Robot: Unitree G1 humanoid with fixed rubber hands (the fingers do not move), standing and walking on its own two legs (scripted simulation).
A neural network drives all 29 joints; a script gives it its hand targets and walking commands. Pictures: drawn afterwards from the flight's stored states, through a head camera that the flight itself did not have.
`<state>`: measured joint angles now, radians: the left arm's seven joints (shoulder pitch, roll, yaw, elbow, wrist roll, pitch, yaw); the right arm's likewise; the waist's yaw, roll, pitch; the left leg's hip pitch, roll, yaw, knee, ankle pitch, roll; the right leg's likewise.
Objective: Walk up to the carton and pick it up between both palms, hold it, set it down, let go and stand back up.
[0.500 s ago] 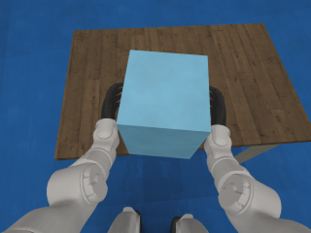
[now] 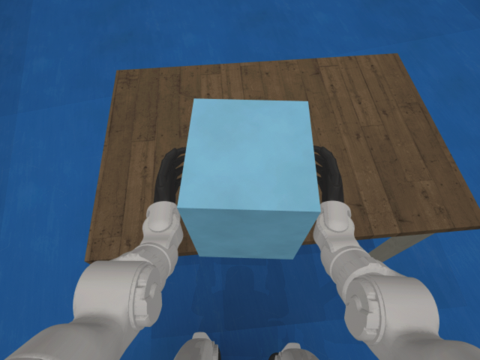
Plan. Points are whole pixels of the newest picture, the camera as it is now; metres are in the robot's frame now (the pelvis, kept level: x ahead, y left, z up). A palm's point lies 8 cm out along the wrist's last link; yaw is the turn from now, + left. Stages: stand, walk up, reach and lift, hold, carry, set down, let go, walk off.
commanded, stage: reach and lift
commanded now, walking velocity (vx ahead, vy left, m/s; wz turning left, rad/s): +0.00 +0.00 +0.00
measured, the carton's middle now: (248, 186) +0.42 +0.01 -0.05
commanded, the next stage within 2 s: none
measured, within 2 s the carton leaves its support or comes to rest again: leaves its support in 0.12 s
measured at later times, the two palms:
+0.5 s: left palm (148, 180) +0.37 +0.17 +0.06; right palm (339, 177) +0.38 -0.12 +0.07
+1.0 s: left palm (139, 170) +0.37 +0.17 +0.10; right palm (347, 172) +0.37 -0.12 +0.11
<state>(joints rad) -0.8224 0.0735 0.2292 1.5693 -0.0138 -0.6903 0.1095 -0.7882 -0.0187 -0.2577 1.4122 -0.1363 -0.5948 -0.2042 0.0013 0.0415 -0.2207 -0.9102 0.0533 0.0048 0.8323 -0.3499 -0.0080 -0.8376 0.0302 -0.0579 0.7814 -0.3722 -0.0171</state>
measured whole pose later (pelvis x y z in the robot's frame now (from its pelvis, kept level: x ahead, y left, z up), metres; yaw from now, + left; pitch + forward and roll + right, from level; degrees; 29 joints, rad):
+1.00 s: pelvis -0.02 +0.02 +0.05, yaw +1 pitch +10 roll -2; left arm -0.76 0.05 0.17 1.26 0.00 -0.24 0.13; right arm -0.71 -0.01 -0.21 1.12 -0.05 -0.16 -0.18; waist -0.02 0.02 -0.17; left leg -0.46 0.01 0.02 0.45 -0.16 0.02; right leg -0.38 0.00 -0.04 0.38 -0.17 0.01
